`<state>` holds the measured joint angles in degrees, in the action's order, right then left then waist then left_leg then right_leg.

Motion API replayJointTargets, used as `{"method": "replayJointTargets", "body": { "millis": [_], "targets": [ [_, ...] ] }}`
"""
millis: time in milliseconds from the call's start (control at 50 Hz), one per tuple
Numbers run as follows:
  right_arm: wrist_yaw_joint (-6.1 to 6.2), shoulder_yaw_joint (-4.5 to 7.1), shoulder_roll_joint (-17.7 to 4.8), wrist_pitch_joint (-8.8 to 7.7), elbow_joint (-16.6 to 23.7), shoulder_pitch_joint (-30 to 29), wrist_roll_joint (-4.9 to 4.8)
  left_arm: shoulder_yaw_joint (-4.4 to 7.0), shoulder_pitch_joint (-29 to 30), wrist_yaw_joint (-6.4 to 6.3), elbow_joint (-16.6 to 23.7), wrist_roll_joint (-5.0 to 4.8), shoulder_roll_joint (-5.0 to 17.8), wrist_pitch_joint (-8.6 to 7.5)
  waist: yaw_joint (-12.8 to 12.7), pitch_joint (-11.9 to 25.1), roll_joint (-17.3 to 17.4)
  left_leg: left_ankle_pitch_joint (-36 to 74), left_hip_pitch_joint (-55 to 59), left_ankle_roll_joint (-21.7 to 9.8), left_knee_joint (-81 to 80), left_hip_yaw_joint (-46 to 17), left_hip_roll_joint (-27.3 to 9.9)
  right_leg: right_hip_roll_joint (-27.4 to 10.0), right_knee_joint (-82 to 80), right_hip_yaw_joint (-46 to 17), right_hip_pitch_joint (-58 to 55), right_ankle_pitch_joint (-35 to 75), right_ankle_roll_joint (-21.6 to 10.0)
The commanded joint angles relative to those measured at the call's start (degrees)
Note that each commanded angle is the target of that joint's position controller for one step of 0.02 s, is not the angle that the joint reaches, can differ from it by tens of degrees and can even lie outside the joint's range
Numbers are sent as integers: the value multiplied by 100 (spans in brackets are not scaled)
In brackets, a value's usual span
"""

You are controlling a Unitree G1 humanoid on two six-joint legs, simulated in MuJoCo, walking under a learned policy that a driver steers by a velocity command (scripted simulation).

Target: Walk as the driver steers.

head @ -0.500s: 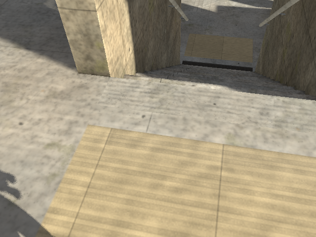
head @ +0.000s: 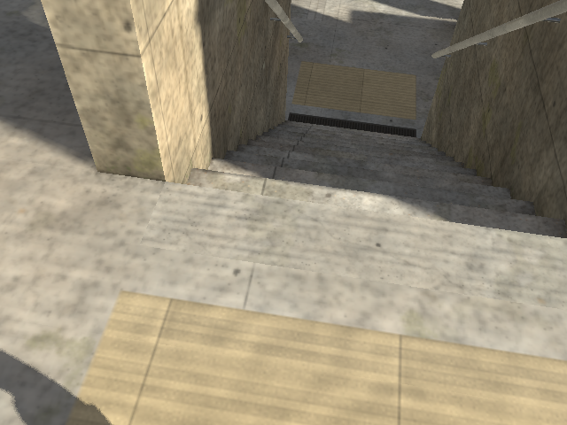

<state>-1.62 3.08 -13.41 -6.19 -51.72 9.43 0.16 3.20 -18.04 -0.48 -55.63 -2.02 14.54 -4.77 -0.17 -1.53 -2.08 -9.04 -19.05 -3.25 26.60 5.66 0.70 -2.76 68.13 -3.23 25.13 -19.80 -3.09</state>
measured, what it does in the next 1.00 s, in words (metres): walks ahead, turning right: right foot, then left foot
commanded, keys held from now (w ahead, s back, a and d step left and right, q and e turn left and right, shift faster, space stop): w+e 1.00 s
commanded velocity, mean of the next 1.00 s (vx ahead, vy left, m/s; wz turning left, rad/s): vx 0.50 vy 0.00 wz -0.53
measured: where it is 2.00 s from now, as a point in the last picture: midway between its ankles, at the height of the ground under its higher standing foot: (401, 259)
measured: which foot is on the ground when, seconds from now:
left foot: down 0.00-0.44, up 0.46-0.90, down 0.92-1.00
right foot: up 0.00-0.42, down 0.44-0.94, up 0.96-1.00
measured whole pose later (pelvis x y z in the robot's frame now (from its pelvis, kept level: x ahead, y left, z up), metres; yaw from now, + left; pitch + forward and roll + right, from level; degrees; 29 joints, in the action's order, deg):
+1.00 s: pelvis +0.56 -0.11 -0.01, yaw -33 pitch +2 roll +0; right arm -0.1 -1.0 -13.7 -6.9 -45.2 6.2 2.8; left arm 3.4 -23.0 5.3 -49.1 4.4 14.0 -6.1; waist -2.2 -0.3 0.3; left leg -10.9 -21.7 -1.5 30.3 3.5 -1.1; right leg 5.8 54.6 -11.6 12.1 -29.0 -2.3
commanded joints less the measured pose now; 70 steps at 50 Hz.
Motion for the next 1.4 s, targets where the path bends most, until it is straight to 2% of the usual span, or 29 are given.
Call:
{"method": "replayJointTargets", "body": {
  "millis": [20, 200, 320, 380, 420, 440, 460, 480, 500, 520, 580, 700, 720, 760, 820, 920, 940, 960, 980, 1000, 1060, 1120, 1180, 1200, 1220, 1240, 1360, 1380, 1400],
  "targets": [
    [3, 85, -397, -113, 78, 125, 72, 144, -351, -46, 222, -7, 236, 113, -64, 261, 798, 316, 730, -689, -1809, -1261, -1478, -546, 22, -300, 763, 602, -50],
    [273, 166, -769, -63, -171, 578, 77, 168, 968, 100, 767, 94, 137, 155, 161, -212, 455, 1371, 1321, -545, -2039, 109, -1429, -393, -2109, -74, 1618, 2556, 79],
    [326, 242, -943, 168, -338, 1117, -34, 75, 1904, 334, 1354, 80, 25, 162, 444, -504, 381, 2233, 2592, -507, -1523, 477, -1814, -280, -2953, 498, 2044, 1851, -103],
    [368, 312, -1182, 265, -213, 856, -89, 185, 1590, 413, 1498, 68, 268, 191, 71, -90, 719, 4807, 2666, -335, -530, 758, -1807, 214, -3035, 1038, 948, 1023, -390],
    [386, 328, -1290, 324, -111, 591, -131, 453, 228, 375, 1237, 35, 765, 201, -730, 670, 745, 5408, 2154, -109, 1406, 905, -1565, 679, -3543, 1138, -1022, 1169, -751],
    [379, 285, -1197, 272, 15, 585, -74, 663, -653, 241, 1039, 60, 1295, 244, -1076, 1176, 157, 3576, 761, 160, 3182, 898, -1268, 94, -3867, -28, -2755, 1148, -1082],
    [265, 18, -258, 62, 341, 1032, 80, 729, -370, 182, 1192, 39, 1854, 215, -323, 1642, -1374, -2010, -1912, 546, 5476, 313, 113, -1467, -4459, -3451, -4676, 1010, -2259],
    [139, 68, -681, -252, 486, 579, -161, 567, -673, 203, 1229, 152, 1420, 164, -675, 2313, -707, -2268, -2613, 380, 5972, -1096, 118, -1757, -5185, -4471, -5038, 718, -2417],
    [99, 119, -864, -364, 649, 25, -350, 474, -530, 199, 1193, 196, 1035, 102, -709, 1590, -384, -1830, -2934, 196, 5724, -1146, -202, -1491, -5112, -3443, -4582, 1169, -2021],
    [127, 107, -802, -381, 650, -40, -276, 410, -84, 220, 1250, 140, 810, 47, -379, 996, 169, -1382, -2705, 154, 5031, -1125, -481, -1179, -5091, -2579, -3618, 1798, -1742],
    [174, 223, -844, -146, 607, 122, -36, 293, 515, 168, 1463, 131, 552, 24, 114, 574, 243, -941, -1691, 321, 3962, -1058, -770, -709, -5389, -1718, -2017, 2489, -1470],
    [204, 108, -486, -8, 978, -890, 44, 385, 68, -30, 1456, 81, 914, 74, -136, 189, -110, 634, -1474, 669, 1627, -801, -435, -276, -5507, -1089, -1091, 2286, -1207],
    [5, -278, 192, 109, 781, -126, 632, 197, -477, 356, 1147, 859, 514, -196, -51, 411, -708, 1018, -949, 681, 1649, -746, -443, -78, -5430, -926, -937, 1674, -1273],
    [-107, -221, -298, 292, 909, -632, 552, 311, -298, 660, 1237, 694, 740, -316, -166, -35, -216, 993, -964, 646, 1338, -643, -513, -297, -5425, -1231, -677, 1465, -1281],
    [0, -242, -610, 271, 1160, -1256, 376, 313, -679, 701, 1085, 590, 838, -292, -373, -66, -217, 619, -1356, 548, 712, -763, -507, -794, -5187, -1897, -1741, 1750, -1391],
    [195, -177, -965, -50, 1035, -545, 78, 274, -464, 580, 946, 673, 928, -149, 117, 442, -138, 1168, 961, -134, 184, -429, -249, -308, -4131, -1815, -1744, 3122, -656],
    [222, -107, -1194, -149, 762, 687, 121, 93, -367, 578, 1106, 678, 393, -206, 590, 1472, 603, 1892, 2828, -904, 414, -1115, -966, 547, -2586, -1287, -947, 2531, -184],
    [208, -116, -1336, -103, 481, 2003, 193, -115, -1240, 580, 1251, 785, -318, -340, 564, 3015, 2292, 1773, 5646, -2426, -258, -3934, -2640, 1548, -807, -745, 1173, -1393, 288],
    [203, -91, -1151, -109, 257, 2318, 382, 39, -247, 611, 1283, 613, 306, -336, 1031, 1368, 1049, 692, 4756, -1786, -876, -4268, -2615, 1011, 486, -760, 2492, -1474, 140],
    [174, -81, -1061, -128, 297, 1744, 292, 65, -22, 497, 1259, 540, 325, -291, 706, 439, 754, -288, 3494, -1283, -1071, -3409, -2460, 563, 794, -665, 2592, -820, -15],
    [267, -357, -124, -44, 536, 866, 250, -11, 100, 341, 1113, 731, 209, -184, 253, 154, 714, 303, 1738, -1055, -1831, -2028, -1843, -177, 88, -451, 1433, 289, -170],
    [263, -193, -390, -128, 454, 889, 313, -101, 483, 381, 1270, 625, -74, -117, 189, 122, 544, 822, 1694, -1140, -2087, -1246, -1492, -206, -951, -187, 1419, 329, 19],
    [-28, -76, -588, -149, 410, 812, 310, -258, 845, 388, 1407, 658, -222, 16, 170, -10, 481, 1436, 738, -1165, -2146, -668, -1128, -195, -2481, 424, 504, 1257, 230],
    [-1, -4, -817, -25, 81, 1391, -101, -125, 1365, 308, 1593, 194, 31, 123, 110, -339, 291, 2121, 587, -780, -1784, -678, -1137, 71, -2665, 713, 313, 1515, 287],
    [-216, -89, -608, -132, 273, 1017, 357, -348, 1171, 391, 1583, 658, -224, 156, 163, 8, 831, 1771, 478, -1111, -1916, -740, -1123, -130, -2900, 347, 205, 1679, 231],
    [-320, -9, -734, -164, 337, 917, 349, -271, 1155, 404, 1549, 717, 24, 179, 112, -122, 783, 1655, 611, -1222, -1851, -993, -1304, -83, -3032, 277, 222, 1570, 171],
    [-262, 64, -851, 3, 207, 1370, 315, -64, 1522, 214, 1689, 510, 647, -34, 59, 265, 568, 2197, 1178, -841, -671, -1214, -1213, 99, -4044, 526, -1185, 1860, -384],
    [-243, 35, -723, -18, 302, 1232, 322, 98, 761, 161, 1529, 477, 1023, -113, -276, 841, 304, 2177, 602, -434, 388, -907, -719, -185, -3815, 269, -2471, 2330, -812],
    [-207, -204, 42, -105, 591, 1772, 349, 138, -485, 62, 1393, 509, 1339, -98, -457, 2515, -1054, -153, -1057, 119, 2285, -605, 166, -1759, -4157, -1863, -5162, 3253, -2238]
  ]
}}
Keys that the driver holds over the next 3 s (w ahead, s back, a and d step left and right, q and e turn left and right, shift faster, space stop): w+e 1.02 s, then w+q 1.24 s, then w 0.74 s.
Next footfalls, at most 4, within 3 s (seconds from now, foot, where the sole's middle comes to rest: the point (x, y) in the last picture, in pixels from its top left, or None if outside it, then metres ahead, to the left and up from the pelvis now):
0.44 right None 0.37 -0.17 -0.77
0.92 left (311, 334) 0.71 -0.06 -0.77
1.38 right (437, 310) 0.78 -0.40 -0.77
1.84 left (362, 236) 1.02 -0.22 -0.77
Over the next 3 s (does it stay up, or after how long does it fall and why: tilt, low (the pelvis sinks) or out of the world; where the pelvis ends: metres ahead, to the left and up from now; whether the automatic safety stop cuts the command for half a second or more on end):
stays up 1.43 -0.30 -0.38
